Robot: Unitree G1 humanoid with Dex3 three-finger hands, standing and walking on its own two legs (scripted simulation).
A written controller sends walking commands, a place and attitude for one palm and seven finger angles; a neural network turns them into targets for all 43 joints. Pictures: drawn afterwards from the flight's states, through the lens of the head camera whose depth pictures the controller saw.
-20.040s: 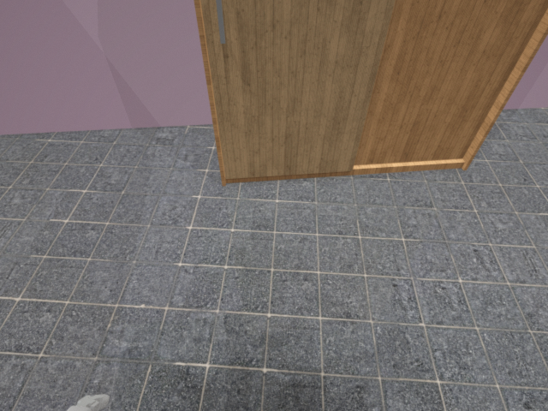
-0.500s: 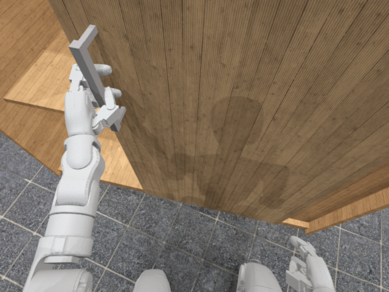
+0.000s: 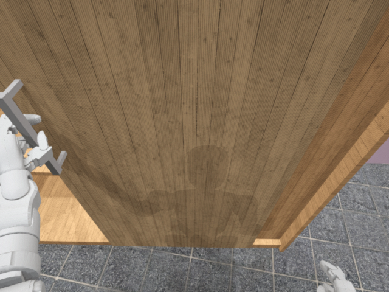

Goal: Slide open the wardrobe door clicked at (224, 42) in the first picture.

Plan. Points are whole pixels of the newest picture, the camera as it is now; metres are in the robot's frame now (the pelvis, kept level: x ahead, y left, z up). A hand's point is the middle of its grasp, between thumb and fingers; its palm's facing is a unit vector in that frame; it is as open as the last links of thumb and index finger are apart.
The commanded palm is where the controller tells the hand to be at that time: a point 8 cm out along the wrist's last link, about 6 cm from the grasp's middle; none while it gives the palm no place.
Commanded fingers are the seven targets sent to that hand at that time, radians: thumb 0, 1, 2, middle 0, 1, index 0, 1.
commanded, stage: stop walking and hold the door there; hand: left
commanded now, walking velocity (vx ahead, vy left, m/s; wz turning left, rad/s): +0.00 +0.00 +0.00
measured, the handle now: (38, 133) +0.39 +0.37 +0.11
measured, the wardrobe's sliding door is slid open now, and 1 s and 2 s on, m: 0.49 0.49 0.49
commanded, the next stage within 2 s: none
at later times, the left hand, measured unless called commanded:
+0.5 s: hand (45, 148) +0.35 +0.33 +0.12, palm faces +0.54 -0.80 -0.27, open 5.7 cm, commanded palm +0.30 +0.34 +0.10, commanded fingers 0.00 0.90 0.90 -0.45 -1.40 -0.45 -1.40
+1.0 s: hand (43, 152) +0.34 +0.33 +0.11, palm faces +0.40 -0.87 -0.29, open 5.4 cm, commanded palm +0.31 +0.35 +0.10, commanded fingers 0.00 0.90 0.90 -0.45 -1.40 -0.45 -1.40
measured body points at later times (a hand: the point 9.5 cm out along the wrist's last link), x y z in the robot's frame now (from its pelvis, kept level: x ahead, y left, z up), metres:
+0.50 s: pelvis -0.03 +0.00 +0.01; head -0.04 -0.01 +0.46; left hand +0.31 +0.37 +0.13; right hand +0.02 -0.29 -0.11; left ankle +0.03 +0.08 -0.73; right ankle -0.01 -0.13 -0.73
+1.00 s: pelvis -0.05 +0.06 +0.00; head -0.02 +0.04 +0.45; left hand +0.32 +0.38 +0.12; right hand +0.09 -0.22 -0.11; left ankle +0.01 +0.12 -0.73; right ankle -0.05 -0.10 -0.70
